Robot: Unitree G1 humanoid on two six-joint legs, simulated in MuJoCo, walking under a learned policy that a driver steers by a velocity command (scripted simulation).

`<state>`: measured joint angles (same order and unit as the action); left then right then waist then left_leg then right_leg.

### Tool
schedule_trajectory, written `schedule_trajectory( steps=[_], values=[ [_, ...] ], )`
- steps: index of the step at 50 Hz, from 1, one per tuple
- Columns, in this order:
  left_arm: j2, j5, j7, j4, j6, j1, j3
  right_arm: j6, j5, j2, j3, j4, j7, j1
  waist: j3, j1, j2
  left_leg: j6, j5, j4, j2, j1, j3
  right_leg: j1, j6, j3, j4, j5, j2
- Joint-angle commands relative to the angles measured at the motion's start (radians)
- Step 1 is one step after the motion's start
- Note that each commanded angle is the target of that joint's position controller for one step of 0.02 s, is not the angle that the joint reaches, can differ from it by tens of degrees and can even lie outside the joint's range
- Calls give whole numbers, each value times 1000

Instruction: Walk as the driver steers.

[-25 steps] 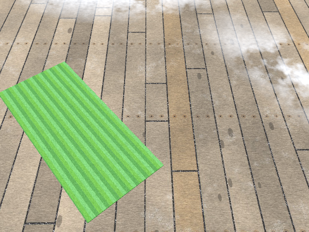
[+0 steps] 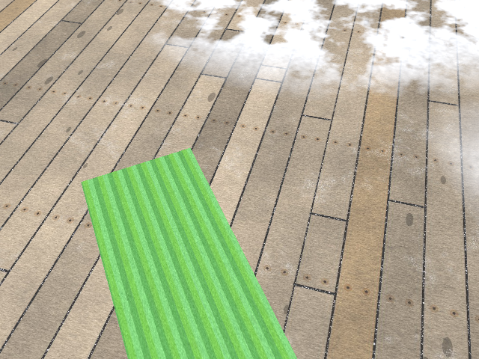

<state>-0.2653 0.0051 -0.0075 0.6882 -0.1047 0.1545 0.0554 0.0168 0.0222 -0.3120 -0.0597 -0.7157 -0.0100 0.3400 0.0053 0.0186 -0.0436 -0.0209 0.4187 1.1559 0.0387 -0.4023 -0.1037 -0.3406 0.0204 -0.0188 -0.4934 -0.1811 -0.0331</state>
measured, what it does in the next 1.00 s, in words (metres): walks ahead, turning left: left foot, then right foot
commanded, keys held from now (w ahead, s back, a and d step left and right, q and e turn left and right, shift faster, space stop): w+q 0.54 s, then w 0.24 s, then no key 0.22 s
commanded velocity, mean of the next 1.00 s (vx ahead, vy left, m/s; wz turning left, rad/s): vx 0.46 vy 0.00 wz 0.44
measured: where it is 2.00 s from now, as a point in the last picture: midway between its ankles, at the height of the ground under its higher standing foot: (189, 316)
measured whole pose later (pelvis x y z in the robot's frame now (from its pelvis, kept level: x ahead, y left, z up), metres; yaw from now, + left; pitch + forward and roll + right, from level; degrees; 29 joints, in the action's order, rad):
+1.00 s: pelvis +0.53 +0.11 +0.00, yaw +26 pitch +1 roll +0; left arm -0.26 0.01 -0.04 0.73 -0.09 0.11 0.03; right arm 0.01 0.01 -0.31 -0.05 -0.75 -0.02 0.32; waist 0.04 0.02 -0.03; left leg 0.03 0.54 1.13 0.05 -0.36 -0.11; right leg -0.41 0.05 -0.03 -0.51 -0.11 -0.02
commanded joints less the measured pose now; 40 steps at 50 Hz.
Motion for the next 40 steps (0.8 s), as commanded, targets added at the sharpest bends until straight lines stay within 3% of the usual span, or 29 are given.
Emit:
schedule_trajectory(
  steps=[1, 2, 5, 6, 7, 10, 14, 15, 17, 18, 19, 20, 21, 22, 23, 24, 25, 26, 28, 29, 31, 33, 35, 37, 39, 40],
  values=[
    [-100, 5, 7, -16, -1, 68, 27, 10, 3, -95, -33, 111, 9, -54, 14, -42, 166, 17, -91, 39, -135, -304, -20, 235, 145, 311, 284, -46, 290],
    [-93, 2, 7, -9, -4, 61, 27, 4, 5, -76, -31, 107, 10, -51, 20, -38, 155, 17, -108, 31, -136, -294, -4, 213, 142, 247, 306, -9, 271],
    [-140, 2, 7, 23, -12, 70, 42, -1, -1, -47, -21, 137, 14, -99, 30, -34, 137, 42, -188, -70, -157, -338, 1, 217, 180, 156, 340, 132, 300],
    [-128, 7, 8, 31, -12, 80, 41, -2, -5, -56, -28, 127, 11, -106, 13, -44, 85, 35, -241, -66, -144, -350, 1, 255, 158, 105, 339, 167, 268],
    [-161, 5, 8, 39, -10, 73, 46, -1, 2, -35, -19, 142, 17, -119, 21, -32, 139, 40, -286, -140, -158, -350, 1, 249, 169, 84, 338, 216, 298],
    [-168, -1, 13, 58, 1, 86, 48, 14, -1, -27, -12, 153, 38, -215, 44, -74, 100, 32, -428, -335, -140, -290, 64, 263, 134, -41, 334, 253, 255],
    [-209, -19, 15, 97, 20, 147, 58, 18, 5, -15, -6, 199, 64, -322, 75, -105, 92, -6, -415, -480, -122, -276, 118, 368, 122, -92, 312, 333, 300],
    [-218, -26, 15, 100, 27, 143, 61, 17, 4, -24, -10, 208, 69, -325, 77, -94, 99, -23, -376, -507, -110, -262, 132, 395, 110, -111, 285, 407, 309],
    [-248, -37, 20, 103, 40, 143, 71, 11, -3, -61, -29, 209, 70, -284, 27, -51, 137, -64, -270, -524, -43, -150, 191, 439, 87, -150, 159, 734, 307],
    [-261, -41, 24, 101, 48, 138, 74, 6, -5, -93, -48, 193, 67, -199, -24, 3, 146, -92, -232, -537, -3, -35, 214, 435, 74, -168, 27, 876, 300],
    [-253, -43, 28, 95, 53, 123, 70, 1, -1, -140, -77, 151, 58, -35, -107, 97, 122, -131, -295, -600, 36, 195, 219, 354, 46, -197, -176, 877, 270],
    [-206, -17, 31, 79, 47, 143, 50, -10, 3, -212, -106, 115, 36, 123, -198, 160, 19, -186, -307, -608, -64, 509, 34, 102, 4, -194, -477, 550, 233],
    [-72, 8, 16, 7, 20, 222, 1, 1, 12, -324, -116, 138, 32, 56, -314, 28, -273, -411, -120, -741, -344, 819, -595, -344, -55, -103, -868, -360, 6],
    [-166, -19, 0, 5, -17, 132, 17, 16, 2, -223, -87, 162, 38, 87, -406, 106, -127, -402, 1, -852, -368, 849, -720, -452, -36, 124, -943, -381, 26],
    [-197, -52, -8, -23, -34, 37, 24, 29, -8, -170, -69, 145, 40, 65, -258, 114, -79, -344, -68, -857, -334, 744, -565, -501, -15, 116, -911, -300, 67],
    [-174, -39, -2, -29, -41, 25, 17, 38, -6, -154, -62, 141, 41, 9, -160, 61, 24, -308, -191, -856, -291, 586, -453, -462, -11, 115, -800, -221, 109],
    [-174, -7, 7, -20, -38, 15, 21, 40, -6, -123, -53, 146, 38, -48, -109, 27, 49, -285, -305, -866, -256, 465, -367, -400, -18, 109, -710, -183, 136],
    [-180, 0, 5, -19, -30, 38, 24, 42, -19, -124, -48, 160, 34, -82, -85, -9, 6, -293, -436, -875, -240, 370, -328, -332, -29, 113, -679, -164, 146],
    [-168, 5, 2, -3, -9, 71, 24, 45, -19, -112, -45, 156, 26, -113, -72, -40, 9, -293, -492, -909, -223, 271, -273, -274, -55, 99, -598, -146, 154],
    [-143, 9, 3, 5, 3, 72, 18, 47, -18, -109, -42, 146, 19, -108, -63, -42, 28, -287, -503, -927, -210, 234, -229, -267, -66, 82, -568, -111, 151],
    [-109, 9, 1, -12, 10, 20, 1, 49, -16, -132, -46, 122, 9, -89, -23, -27, -13, -277, -560, -938, -193, 169, -154, -257, -93, 64, -422, -4, 151],
    [-92, 7, -5, -21, 7, -65, -8, 47, -14, -127, -43, 100, 4, -61, -7, 12, -8, -227, -482, -939, -143, 138, -90, -206, -93, 49, -263, 170, 126],
    [-83, -2, -13, -35, 2, -130, -13, 48, -11, -140, -44, 75, 5, -20, 1, 46, -22, -208, -404, -938, -149, 146, -91, -168, -86, 45, -153, 288, 99],
    [-102, -13, -19, -49, -2, -174, -9, 50, -6, -145, -44, 52, 8, 12, 20, 66, -25, -205, -347, -931, -179, 185, -123, -170, -70, 56, -99, 305, 92],
    [-116, -13, -26, -64, -7, -199, -3, 46, -3, -146, -44, 31, 8, 35, 34, 69, -34, -197, -337, -891, -214, 259, -160, -196, -43, 66, -50, 255, 87],
    [-121, -5, -27, -60, -6, -193, 2, 42, -10, -134, -39, 27, 6, 27, 36, 57, -25, -187, -410, -875, -214, 317, -157, -218, -29, 58, -32, 221, 72]
  ],
)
